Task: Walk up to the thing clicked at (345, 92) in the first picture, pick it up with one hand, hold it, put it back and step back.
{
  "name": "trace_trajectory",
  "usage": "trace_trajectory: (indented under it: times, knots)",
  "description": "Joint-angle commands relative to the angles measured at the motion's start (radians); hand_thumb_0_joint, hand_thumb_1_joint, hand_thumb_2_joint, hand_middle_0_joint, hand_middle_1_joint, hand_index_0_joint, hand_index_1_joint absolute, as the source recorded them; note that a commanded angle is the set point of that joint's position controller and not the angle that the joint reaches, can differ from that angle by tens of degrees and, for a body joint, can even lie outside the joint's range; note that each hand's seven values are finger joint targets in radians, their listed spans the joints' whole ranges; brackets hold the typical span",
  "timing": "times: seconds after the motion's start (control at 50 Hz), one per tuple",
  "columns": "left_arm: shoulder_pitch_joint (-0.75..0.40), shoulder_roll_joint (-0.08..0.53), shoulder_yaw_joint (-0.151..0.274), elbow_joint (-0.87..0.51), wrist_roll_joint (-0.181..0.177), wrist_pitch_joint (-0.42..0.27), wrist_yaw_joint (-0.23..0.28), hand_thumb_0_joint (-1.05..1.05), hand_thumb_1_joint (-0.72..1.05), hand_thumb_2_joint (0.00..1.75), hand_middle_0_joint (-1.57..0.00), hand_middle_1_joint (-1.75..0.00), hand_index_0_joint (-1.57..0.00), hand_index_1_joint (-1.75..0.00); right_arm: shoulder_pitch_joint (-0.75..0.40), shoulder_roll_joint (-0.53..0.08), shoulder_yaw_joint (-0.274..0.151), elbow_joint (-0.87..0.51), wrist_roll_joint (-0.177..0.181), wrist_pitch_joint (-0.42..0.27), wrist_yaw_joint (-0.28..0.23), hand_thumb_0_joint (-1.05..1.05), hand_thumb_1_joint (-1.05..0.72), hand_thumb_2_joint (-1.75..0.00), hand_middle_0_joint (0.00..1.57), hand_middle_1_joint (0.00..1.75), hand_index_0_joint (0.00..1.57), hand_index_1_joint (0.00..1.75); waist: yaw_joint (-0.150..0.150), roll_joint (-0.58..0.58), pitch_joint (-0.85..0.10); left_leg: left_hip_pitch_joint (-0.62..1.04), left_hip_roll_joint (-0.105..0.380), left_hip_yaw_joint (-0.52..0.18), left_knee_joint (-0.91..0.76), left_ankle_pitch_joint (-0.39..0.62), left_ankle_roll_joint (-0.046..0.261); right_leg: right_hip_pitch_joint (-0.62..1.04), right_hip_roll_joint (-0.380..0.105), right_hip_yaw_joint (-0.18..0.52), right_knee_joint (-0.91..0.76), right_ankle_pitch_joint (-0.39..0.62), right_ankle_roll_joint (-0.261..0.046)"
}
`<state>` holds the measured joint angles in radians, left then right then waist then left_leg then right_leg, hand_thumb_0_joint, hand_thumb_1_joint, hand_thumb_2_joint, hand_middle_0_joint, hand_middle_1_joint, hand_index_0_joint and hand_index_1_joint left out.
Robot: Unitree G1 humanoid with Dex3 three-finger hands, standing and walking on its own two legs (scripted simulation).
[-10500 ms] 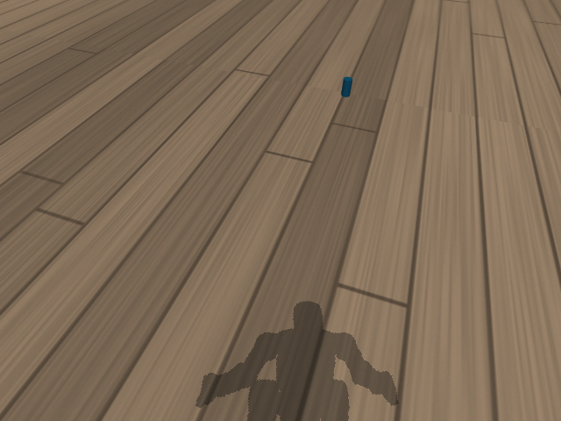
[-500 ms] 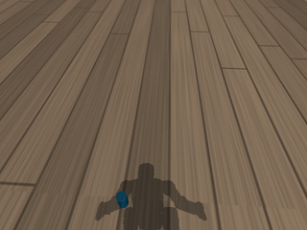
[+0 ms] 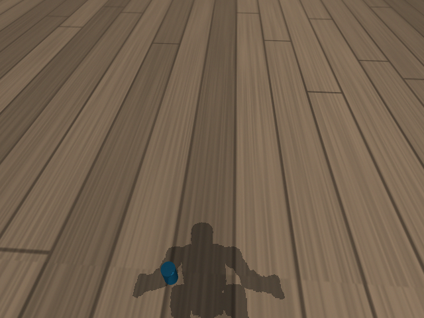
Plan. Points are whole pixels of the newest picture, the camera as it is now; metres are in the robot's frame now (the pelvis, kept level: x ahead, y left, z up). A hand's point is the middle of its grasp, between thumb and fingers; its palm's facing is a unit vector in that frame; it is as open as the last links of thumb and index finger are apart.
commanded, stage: rise first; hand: left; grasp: from above
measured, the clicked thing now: (169, 273) +0.43 +0.20 -0.72
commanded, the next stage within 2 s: none
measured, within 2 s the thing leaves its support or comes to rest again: neither
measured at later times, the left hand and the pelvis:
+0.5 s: hand out of the picture +0.13 +0.26 -0.21, palm faces -0.10 -0.90 -0.42, open 13.5 cm; pelvis -0.02 +0.01 -0.06, yaw +0 degrees
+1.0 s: hand out of the picture +0.14 +0.27 -0.30, palm faces -0.33 -0.75 -0.58, open 14.1 cm; pelvis -0.03 +0.01 -0.15, yaw +0 degrees
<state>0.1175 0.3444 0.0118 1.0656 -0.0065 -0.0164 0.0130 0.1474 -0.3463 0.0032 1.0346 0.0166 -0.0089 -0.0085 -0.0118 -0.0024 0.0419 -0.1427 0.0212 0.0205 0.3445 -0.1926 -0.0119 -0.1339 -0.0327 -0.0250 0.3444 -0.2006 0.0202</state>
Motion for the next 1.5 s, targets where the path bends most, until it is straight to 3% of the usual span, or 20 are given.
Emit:
trace_trajectory:
  times: [0.0,0.04,0.08,0.12,0.14,0.2,0.24,0.3,0.44,0.48,0.56,0.72,0.82,0.94,1.04,1.14,1.26,1.3,1.4,1.48]
  knots:
    - [-0.226,0.195,0.127,-0.047,0.006,-0.038,0.01,0.0,0.5,0.96,-0.16,-0.69,-0.15,-0.7,0.04,-0.109,-0.036,-0.208,0.038,-0.046,-0.03,0.0,-0.96,-0.92,0.2,0.3,0.2,0.3,-0.025,-0.027,-0.009,-0.133,-0.023,0.03,0.058,-0.002,0.023,-0.155,0.034,-0.018,0.03,0.013,-0.034]
    - [-0.305,0.256,0.157,-0.104,0.054,-0.048,-0.008,0.0,0.34,0.94,-0.12,-0.84,-0.12,-0.83,0.069,-0.105,-0.064,-0.243,0.025,-0.055,-0.04,0.0,-0.92,-0.91,0.2,0.3,0.2,0.3,-0.019,-0.009,-0.164,-0.131,-0.026,0.024,0.12,0.045,0.025,-0.145,0.026,-0.008,0.094,0.068,-0.032]
    - [-0.155,0.218,0.165,-0.01,0.117,-0.026,-0.036,0.0,0.21,0.93,-0.09,-0.96,-0.12,-0.93,0.11,-0.098,-0.083,-0.273,0.008,-0.062,-0.033,0.0,-0.94,-0.91,0.2,0.3,0.2,0.3,-0.01,-0.015,-0.229,-0.185,-0.033,0.014,0.202,0.111,0.021,-0.176,0.027,-0.009,0.172,0.128,-0.034]
    - [-0.061,0.23,0.211,-0.074,0.149,-0.013,-0.039,0.0,0.05,0.95,-0.05,-1.03,-0.08,-1.0,0.116,-0.09,-0.099,-0.321,0.002,-0.064,-0.024,0.0,-0.93,-0.91,0.2,0.3,0.2,0.3,0.05,0.043,-0.329,-0.189,-0.043,0.014,0.238,0.158,0.011,-0.144,0.028,-0.01,0.218,0.15,-0.041]
    - [-0.076,0.225,0.208,-0.142,0.155,-0.003,-0.03,0.0,-0.03,0.95,-0.04,-1.05,-0.08,-1.02,0.111,-0.086,-0.102,-0.352,0.004,-0.062,-0.024,0.0,-0.93,-0.91,0.2,0.3,0.2,0.3,0.05,0.07,-0.364,-0.175,-0.045,0.013,0.235,0.167,0.008,-0.141,0.028,-0.007,0.228,0.158,-0.041]
    - [-0.074,0.151,0.163,-0.204,0.163,0.063,-0.004,0.0,-0.25,0.97,-0.05,-1.06,-0.07,-1.04,0.082,-0.074,-0.092,-0.408,0.013,-0.064,-0.02,0.0,-0.92,-0.91,0.2,0.3,0.2,0.3,0.026,0.074,-0.265,-0.231,-0.029,0.0,0.239,0.119,-0.001,-0.233,0.037,-0.024,0.237,0.083,-0.043]
    - [-0.105,0.175,0.173,-0.234,0.176,0.099,0.01,0.0,-0.37,0.99,-0.07,-1.05,-0.07,-1.04,0.058,-0.074,-0.094,-0.45,0.014,-0.067,-0.019,0.0,-0.94,-0.91,0.2,0.3,0.2,0.3,0.02,0.039,-0.237,-0.276,-0.019,-0.01,0.258,0.052,-0.001,-0.287,0.044,-0.031,0.254,0.008,-0.043]
    - [-0.09,0.13,0.145,-0.266,0.18,0.133,0.013,0.0,-0.5,0.96,-0.07,-1.07,-0.08,-1.06,0.066,-0.064,-0.094,-0.471,0.01,-0.087,-0.017,0.0,-0.89,-0.9,0.2,0.3,0.2,0.3,-0.002,-0.006,-0.217,-0.344,-0.016,-0.013,0.318,-0.005,0.007,-0.364,0.046,-0.034,0.307,-0.042,-0.04]
    - [-0.046,0.165,0.187,-0.496,0.226,0.095,0.016,0.0,-0.53,0.98,-0.07,-1.06,-0.07,-1.06,0.081,-0.048,-0.102,-0.524,-0.006,-0.141,-0.021,0.0,-0.88,-0.9,0.2,0.3,0.2,0.3,0.0,0.063,-0.345,-0.443,-0.012,-0.016,0.496,-0.032,0.006,-0.51,0.037,-0.017,0.492,-0.066,-0.037]
    - [0.023,0.164,0.184,-0.557,0.26,0.108,0.019,0.0,-0.54,0.98,-0.06,-1.08,-0.06,-1.08,0.084,-0.043,-0.101,-0.539,-0.005,-0.147,-0.027,0.0,-0.88,-0.9,0.2,0.3,0.2,0.3,0.006,0.083,-0.384,-0.444,-0.014,-0.011,0.525,-0.01,0.008,-0.519,0.033,-0.007,0.517,-0.04,-0.038]
    - [0.073,0.153,0.19,-0.639,0.269,0.149,0.032,0.0,-0.57,0.99,-0.07,-1.06,-0.06,-1.07,0.079,-0.045,-0.102,-0.553,-0.002,-0.154,-0.031,0.0,-0.9,-0.9,0.2,0.3,0.2,0.3,-0.007,0.077,-0.384,-0.475,-0.002,-0.032,0.556,0.009,0.008,-0.555,0.036,-0.012,0.551,-0.036,-0.036]
    - [0.167,0.114,0.149,-0.737,0.29,0.2,0.034,0.0,-0.54,0.97,-0.06,-1.07,-0.06,-1.06,0.06,-0.034,-0.096,-0.593,-0.008,-0.181,-0.038,0.0,-0.9,-0.9,0.2,0.3,0.2,0.3,-0.022,0.068,-0.391,-0.573,0.002,-0.043,0.652,0.0,0.013,-0.651,0.037,-0.017,0.641,-0.053,-0.038]
    - [0.083,0.143,0.159,-0.713,0.338,0.178,0.045,0.0,-0.53,0.95,-0.06,-1.08,-0.07,-1.07,0.046,-0.034,-0.089,-0.596,-0.013,-0.202,-0.037,0.0,-0.9,-0.9,0.2,0.3,0.2,0.3,-0.036,0.061,-0.39,-0.689,-0.002,-0.046,0.751,-0.05,0.017,-0.766,0.037,-0.017,0.735,-0.086,-0.037]
    - [-0.066,0.155,0.124,-0.618,0.46,0.07,0.066,0.0,-0.54,0.95,-0.07,-1.08,-0.07,-1.08,0.02,-0.056,-0.099,-0.573,-0.019,-0.233,-0.014,0.0,-0.89,-0.9,0.2,0.3,0.2,0.3,-0.042,0.081,-0.497,-0.86,-0.009,-0.059,0.943,-0.095,0.012,-1.009,0.034,-0.014,0.958,-0.14,-0.04]
    - [-0.183,0.22,0.127,-0.612,0.578,-0.015,0.109,0.0,-0.55,0.98,-0.07,-1.09,-0.07,-1.09,0.015,-0.084,-0.116,-0.544,-0.012,-0.233,0.005,0.0,-0.89,-0.9,0.2,0.3,0.2,0.3,-0.033,0.123,-0.666,-0.942,-0.011,-0.069,1.088,-0.067,0.011,-1.162,0.032,-0.011,1.121,-0.119,-0.044]
    - [-0.338,0.307,0.167,-0.502,0.688,-0.033,0.17,0.0,-0.56,0.99,-0.06,-1.1,-0.07,-1.1,0.024,-0.098,-0.127,-0.487,-0.005,-0.205,0.017,0.0,-0.9,-0.9,0.2,0.3,0.2,0.3,-0.019,0.104,-0.736,-1.092,-0.018,-0.052,1.225,-0.039,0.021,-1.251,0.037,-0.008,1.229,-0.082,-0.045]
    - [-0.644,0.378,0.145,-0.416,0.79,-0.049,0.192,0.0,-0.54,1.0,-0.08,-1.07,-0.08,-1.07,0.056,-0.107,-0.139,-0.435,-0.014,-0.182,0.023,0.0,-0.9,-0.9,0.2,0.3,0.2,0.3,-0.03,0.086,-0.841,-1.224,-0.017,-0.037,1.345,-0.201,0.025,-1.333,0.037,-0.013,1.296,-0.208,-0.045]
    - [-0.747,0.384,0.126,-0.382,0.809,-0.059,0.193,0.0,-0.51,0.99,-0.08,-1.06,-0.09,-1.06,0.073,-0.102,-0.14,-0.423,-0.021,-0.173,0.023,0.0,-0.88,-0.9,0.2,0.3,0.2,0.3,-0.055,0.048,-0.872,-1.297,-0.02,-0.023,1.389,-0.252,0.033,-1.311,0.039,-0.005,1.297,-0.237,-0.038]
    - [-0.859,0.454,0.124,-0.187,0.866,-0.09,0.181,0.0,-0.52,1.02,-0.08,-1.05,-0.07,-1.06,0.079,-0.1,-0.137,-0.404,-0.035,-0.15,0.026,0.0,-0.87,-0.9,0.2,0.3,0.2,0.3,-0.062,-0.016,-0.792,-1.489,-0.027,-0.013,1.455,-0.404,0.045,-1.38,0.05,0.008,1.31,-0.435,-0.037]
    - [-0.93,0.472,0.099,-0.109,0.943,-0.124,0.186,0.0,-0.52,1.01,-0.07,-1.06,-0.08,-1.06,0.074,-0.103,-0.124,-0.391,-0.041,-0.133,0.032,0.0,-0.88,-0.9,0.2,0.3,0.2,0.3,-0.065,0.045,-0.736,-1.544,-0.032,-0.019,1.481,-0.492,0.041,-1.489,0.057,-0.011,1.37,-0.533,-0.052]
